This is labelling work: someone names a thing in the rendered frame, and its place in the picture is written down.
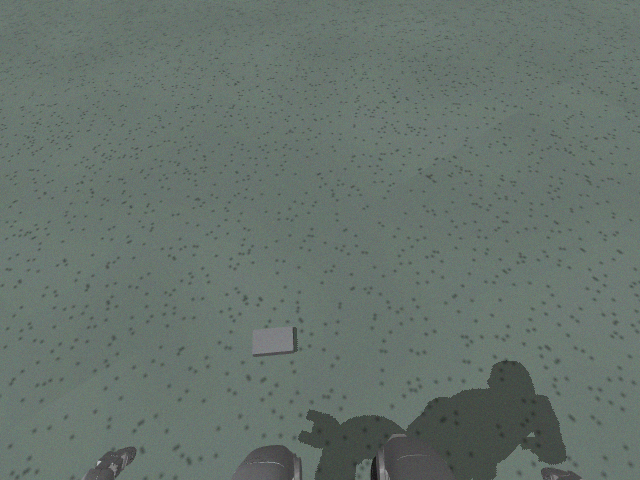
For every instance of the left robot hand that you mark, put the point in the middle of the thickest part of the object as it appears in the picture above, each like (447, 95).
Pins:
(111, 464)

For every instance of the small box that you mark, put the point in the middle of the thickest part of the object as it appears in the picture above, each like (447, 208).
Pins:
(273, 341)

